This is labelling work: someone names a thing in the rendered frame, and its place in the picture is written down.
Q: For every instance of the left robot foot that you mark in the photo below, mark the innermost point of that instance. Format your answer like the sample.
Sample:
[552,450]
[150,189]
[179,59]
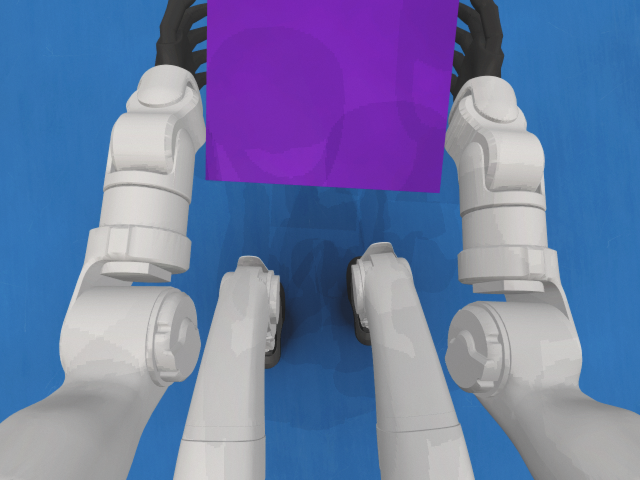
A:
[272,357]

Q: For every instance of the left robot forearm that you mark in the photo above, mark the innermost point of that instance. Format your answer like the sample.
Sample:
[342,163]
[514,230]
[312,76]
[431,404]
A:
[147,187]

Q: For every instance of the robot left hand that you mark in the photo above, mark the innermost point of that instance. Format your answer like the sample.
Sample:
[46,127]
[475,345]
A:
[177,41]

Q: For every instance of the robot right thigh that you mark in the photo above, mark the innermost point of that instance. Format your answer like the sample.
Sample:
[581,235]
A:
[418,433]

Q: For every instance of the left robot upper arm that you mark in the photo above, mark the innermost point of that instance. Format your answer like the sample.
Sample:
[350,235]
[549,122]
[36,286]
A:
[122,347]

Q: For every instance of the right robot upper arm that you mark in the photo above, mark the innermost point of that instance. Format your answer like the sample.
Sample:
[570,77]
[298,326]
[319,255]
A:
[523,361]

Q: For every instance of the right robot forearm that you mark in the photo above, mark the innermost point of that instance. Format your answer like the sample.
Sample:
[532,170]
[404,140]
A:
[500,169]

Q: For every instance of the robot right hand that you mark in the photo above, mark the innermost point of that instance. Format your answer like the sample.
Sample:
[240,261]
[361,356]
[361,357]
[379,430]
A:
[482,46]

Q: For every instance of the carton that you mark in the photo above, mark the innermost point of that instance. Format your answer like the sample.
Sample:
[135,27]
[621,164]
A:
[330,93]

